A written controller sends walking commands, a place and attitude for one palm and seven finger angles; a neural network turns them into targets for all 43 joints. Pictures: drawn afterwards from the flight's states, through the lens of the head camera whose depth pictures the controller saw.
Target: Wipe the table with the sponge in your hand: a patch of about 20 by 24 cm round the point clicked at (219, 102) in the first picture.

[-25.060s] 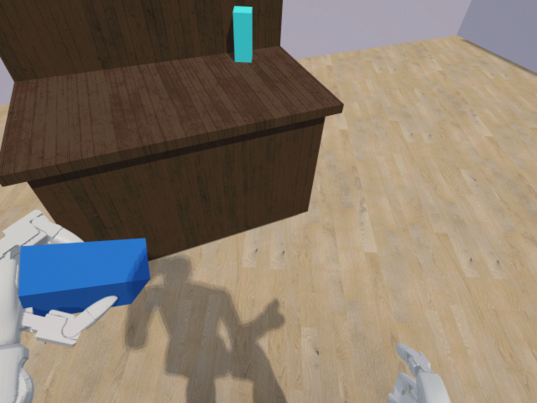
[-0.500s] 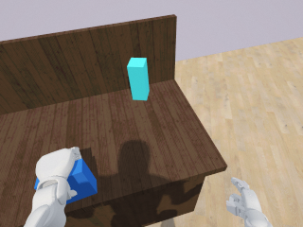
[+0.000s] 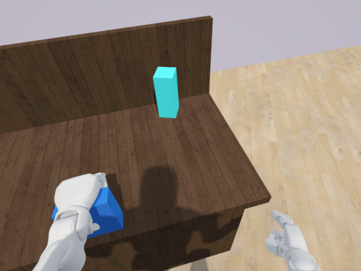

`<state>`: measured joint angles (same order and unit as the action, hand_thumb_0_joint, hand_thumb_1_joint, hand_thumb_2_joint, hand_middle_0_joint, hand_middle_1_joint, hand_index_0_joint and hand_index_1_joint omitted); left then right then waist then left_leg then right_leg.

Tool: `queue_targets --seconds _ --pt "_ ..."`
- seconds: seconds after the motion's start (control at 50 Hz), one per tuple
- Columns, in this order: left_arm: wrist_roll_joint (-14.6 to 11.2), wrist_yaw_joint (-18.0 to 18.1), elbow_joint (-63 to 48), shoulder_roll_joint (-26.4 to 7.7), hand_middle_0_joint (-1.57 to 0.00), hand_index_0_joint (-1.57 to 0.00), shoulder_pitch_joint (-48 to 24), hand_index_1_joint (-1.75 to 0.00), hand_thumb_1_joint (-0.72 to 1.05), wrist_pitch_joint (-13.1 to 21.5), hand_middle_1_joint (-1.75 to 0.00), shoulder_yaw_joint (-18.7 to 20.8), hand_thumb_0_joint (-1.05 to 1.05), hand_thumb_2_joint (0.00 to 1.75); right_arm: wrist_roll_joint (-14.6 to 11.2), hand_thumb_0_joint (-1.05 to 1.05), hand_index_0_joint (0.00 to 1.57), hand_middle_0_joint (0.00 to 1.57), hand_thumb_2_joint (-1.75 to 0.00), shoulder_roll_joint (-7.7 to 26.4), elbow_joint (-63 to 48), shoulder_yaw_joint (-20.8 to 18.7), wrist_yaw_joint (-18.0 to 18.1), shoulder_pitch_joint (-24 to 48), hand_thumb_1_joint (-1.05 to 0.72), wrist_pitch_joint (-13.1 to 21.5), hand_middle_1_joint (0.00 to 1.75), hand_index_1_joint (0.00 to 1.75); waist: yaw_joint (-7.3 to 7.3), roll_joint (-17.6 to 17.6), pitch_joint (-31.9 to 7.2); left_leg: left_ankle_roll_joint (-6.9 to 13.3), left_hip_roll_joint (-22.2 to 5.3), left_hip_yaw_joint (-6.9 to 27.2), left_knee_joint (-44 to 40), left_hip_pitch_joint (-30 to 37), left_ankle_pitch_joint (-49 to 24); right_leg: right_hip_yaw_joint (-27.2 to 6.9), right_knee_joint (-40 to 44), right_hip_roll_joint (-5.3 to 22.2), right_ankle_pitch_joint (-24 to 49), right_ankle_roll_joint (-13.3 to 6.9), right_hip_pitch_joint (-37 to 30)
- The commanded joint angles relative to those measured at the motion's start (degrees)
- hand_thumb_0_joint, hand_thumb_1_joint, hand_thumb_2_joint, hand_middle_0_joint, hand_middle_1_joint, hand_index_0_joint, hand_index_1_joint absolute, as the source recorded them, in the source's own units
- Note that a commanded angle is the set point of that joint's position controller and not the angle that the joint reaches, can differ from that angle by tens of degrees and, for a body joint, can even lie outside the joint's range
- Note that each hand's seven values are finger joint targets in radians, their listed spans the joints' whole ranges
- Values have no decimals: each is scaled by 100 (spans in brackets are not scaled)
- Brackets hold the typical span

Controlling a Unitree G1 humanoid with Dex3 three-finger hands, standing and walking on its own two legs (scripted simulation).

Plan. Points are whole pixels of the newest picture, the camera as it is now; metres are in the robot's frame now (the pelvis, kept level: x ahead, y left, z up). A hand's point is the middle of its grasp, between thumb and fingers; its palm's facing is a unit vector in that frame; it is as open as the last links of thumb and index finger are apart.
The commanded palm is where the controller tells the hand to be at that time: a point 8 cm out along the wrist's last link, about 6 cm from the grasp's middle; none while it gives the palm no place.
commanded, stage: move the sponge above the wiping area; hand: left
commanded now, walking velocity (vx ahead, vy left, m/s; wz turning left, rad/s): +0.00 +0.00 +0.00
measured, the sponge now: (94, 218) +0.21 +0.26 -0.03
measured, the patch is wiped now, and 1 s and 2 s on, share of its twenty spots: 0.00 0.00 0.00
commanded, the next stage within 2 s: lower the sponge onto the table in 1.56 s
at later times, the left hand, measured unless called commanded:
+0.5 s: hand (94, 200) +0.24 +0.25 +0.02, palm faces -0.09 -0.13 -0.99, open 9.3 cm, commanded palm +0.22 +0.26 +0.10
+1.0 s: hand (93, 194) +0.24 +0.25 +0.04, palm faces +0.00 -0.09 -1.00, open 9.3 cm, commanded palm +0.21 +0.26 +0.10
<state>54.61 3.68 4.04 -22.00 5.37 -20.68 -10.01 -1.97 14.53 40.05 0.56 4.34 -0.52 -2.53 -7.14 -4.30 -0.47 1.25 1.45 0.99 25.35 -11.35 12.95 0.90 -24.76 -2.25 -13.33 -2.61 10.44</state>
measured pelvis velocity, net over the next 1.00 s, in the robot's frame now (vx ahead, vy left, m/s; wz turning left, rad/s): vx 0.01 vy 0.00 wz -0.02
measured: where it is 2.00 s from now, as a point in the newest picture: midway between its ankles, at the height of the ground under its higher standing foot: outside the picture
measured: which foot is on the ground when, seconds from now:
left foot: down 0.00-1.00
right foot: down 0.00-1.00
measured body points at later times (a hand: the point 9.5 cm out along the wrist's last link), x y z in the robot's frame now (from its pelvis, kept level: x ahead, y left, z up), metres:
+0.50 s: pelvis +0.01 +0.00 +0.00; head +0.01 -0.03 +0.45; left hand +0.24 +0.26 +0.08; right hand +0.26 -0.22 -0.08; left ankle +0.01 +0.11 -0.74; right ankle +0.00 -0.09 -0.74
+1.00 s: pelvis +0.01 +0.00 +0.00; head +0.00 -0.03 +0.45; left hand +0.24 +0.25 +0.09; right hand +0.25 -0.21 -0.09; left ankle +0.01 +0.11 -0.74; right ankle +0.00 -0.09 -0.74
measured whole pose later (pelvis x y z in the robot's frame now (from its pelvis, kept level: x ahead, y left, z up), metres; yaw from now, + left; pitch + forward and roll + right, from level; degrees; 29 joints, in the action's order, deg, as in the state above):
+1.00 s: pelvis +0.01 +0.00 +0.00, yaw -1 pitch -1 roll +0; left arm 57.0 9.5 -1.4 -21.8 8.5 -18.5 -9.6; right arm -1.5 13.6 40.5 0.1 3.2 -0.4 -3.2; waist -7.9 -4.3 -1.4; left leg 1.0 1.0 -0.1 25.1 -10.5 13.9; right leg -0.5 -24.5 -2.8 -13.8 -2.8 10.1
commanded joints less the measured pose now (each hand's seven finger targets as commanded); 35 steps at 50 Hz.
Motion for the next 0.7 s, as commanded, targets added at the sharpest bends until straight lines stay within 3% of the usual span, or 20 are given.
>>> queue_targets --seconds 0.0,0.02,0.04,0.1,0.12,0.14,0.2,0.22,0.24,0.3,0.32,0.38,0.42,0.44,0.52,0.54,0.56,0.6,0.64,0.68 --pt "510 792 -1788 -1257 -120 -120 -1946 -160 10 718 -160 958 0 130 84 0 20 20 -90 456 -898 -234 44 957 -90 480 30 30 3 -329 -1547 79 23 428 -138 784 -1371 -737 357 26 977 -294 -45" --pt "487 916 -1801 -1553 -120 -120 -1797 -160 10 676 -160 1320 0 130 70 0 20 20 -90 517 -864 -251 31 965 -90 484 30 30 -70 -442 -1575 31 10 513 -179 778 -1423 -815 333 -18 984 -342 -103" --pt "475 987 -1759 -1195 -120 -120 -1800 -160 10 611 -160 1041 0 130 50 0 20 20 -90 465 -895 -236 11 1002 -90 478 30 30 -17 -377 -1563 15 8 441 -187 714 -1474 -683 314 16 1047 -307 -119" --pt "314 1102 -1139 -1158 -120 -120 -1418 -160 10 136 -160 1143 0 130 -45 0 20 20 -90 553 -804 -247 -67 1131 -90 393 30 30 -59 217 -1358 -22 -20 403 -269 516 -1467 -670 360 67 1199 -256 -184" --pt "214 1081 -950 -1252 -120 -120 -1182 -160 10 -91 -160 1300 0 130 -82 0 20 20 -90 603 -793 -226 -81 1258 -90 338 30 30 -113 271 -1162 -26 0 408 -351 431 -1365 -744 407 60 1088 -268 -237" --pt "110 997 -960 -818 -120 -120 -1068 -160 10 -281 -160 915 0 130 -121 0 20 20 -90 558 -869 -212 -102 1271 -90 293 30 30 -46 395 -1256 5 -14 294 -359 345 -1334 -583 362 103 1155 -196 -358" --pt "-63 688 -732 -771 -120 -120 -768 -160 10 -774 -160 719 0 130 -177 0 20 20 -90 618 -915 -157 -130 1439 -90 166 30 30 -14 714 -1007 47 39 278 -359 213 -1216 -649 408 165 1295 -122 -433" --pt "-59 579 -756 -935 -120 -120 -768 -160 10 -846 -160 834 0 130 -188 0 20 20 -90 666 -906 -147 -136 1495 -90 125 30 30 0 623 -959 43 64 313 -378 218 -1164 -723 411 131 1197 -158 -408" --pt "-41 419 -909 -644 -120 -120 -926 -160 10 -888 -160 437 0 130 -191 0 20 20 -90 621 -1019 -96 -137 1489 -90 104 30 30 51 552 -1026 91 80 293 -359 234 -1181 -583 378 163 1260 -126 -419" --pt "77 200 -1277 -884 -120 -120 -1137 -160 10 -623 -160 504 0 130 -122 0 20 20 -90 613 -1081 -129 -112 1319 -90 135 30 30 108 507 -1188 176 95 317 -199 350 -1291 -620 329 154 1413 -121 -380" --pt "131 206 -1610 -1134 -120 -120 -1401 -160 10 -433 -160 689 0 130 -78 0 20 20 -90 631 -1073 -138 -87 1277 -90 161 30 30 116 263 -1371 184 87 334 -164 484 -1279 -729 329 112 1371 -160 -370" --pt "293 372 -1941 -1206 -120 -120 -1601 -160 10 208 -160 790 0 130 31 0 20 20 -90 517 -1052 -171 -25 1044 -90 310 30 30 83 50 -1539 198 75 350 -50 678 -1483 -713 304 115 1478 -191 -303" --pt "432 630 -2061 -1596 -120 -120 -1757 -160 10 461 -160 1220 0 130 92 0 20 20 -90 542 -950 -218 10 983 -90 364 30 30 13 -125 -1538 146 38 414 -34 790 -1588 -869 332 51 1502 -273 -217" --pt "469 755 -2039 -1355 -120 -120 -1595 -160 10 514 -160 1098 0 130 88 0 20 20 -90 479 -966 -230 7 934 -90 397 30 30 8 -206 -1551 134 23 357 -29 769 -1678 -771 289 74 1530 -270 -219" --pt "409 1062 -1686 -1465 -120 -120 -1385 -160 10 229 -160 1371 0 130 -6 0 20 20 -90 571 -874 -260 -55 1148 -90 366 30 30 -78 -226 -1361 13 16 416 -154 691 -1680 -881 341 48 1457 -332 -199" --pt "318 1052 -1677 -1063 -120 -120 -1296 -160 10 114 -160 1051 0 130 -36 0 20 20 -90 517 -915 -248 -73 1141 -90 363 30 30 -25 -111 -1528 35 -10 324 -166 678 -1721 -702 286 98 1568 -265 -323" --pt "242 1024 -1438 -1164 -120 -120 -1128 -160 10 -39 -160 1134 0 130 -66 0 20 20 -90 550 -892 -242 -91 1196 -90 338 30 30 -47 157 -1357 24 4 354 -193 599 -1691 -713 331 99 1589 -250 -317" --pt "112 858 -1111 -934 -120 -120 -1080 -160 10 -377 -160 879 0 130 -121 0 20 20 -90 592 -846 -208 -106 1322 -90 235 30 30 20 453 -1156 27 1 317 -260 467 -1553 -659 382 135 1561 -183 -302" --pt "-25 613 -1114 -583 -120 -120 -862 -160 10 -617 -160 533 0 130 -160 0 20 20 -90 592 -950 -188 -131 1372 -90 182 30 30 105 522 -1051 81 -5 268 -293 400 -1392 -586 402 145 1422 -147 -308" --pt "-1 359 -1137 -543 -120 -120 -936 -160 10 -726 -160 299 0 130 -157 0 20 20 -90 610 -1000 -138 -147 1428 -90 138 30 30 128 611 -1014 101 46 330 -282 370 -1374 -591 406 160 1467 -130 -282"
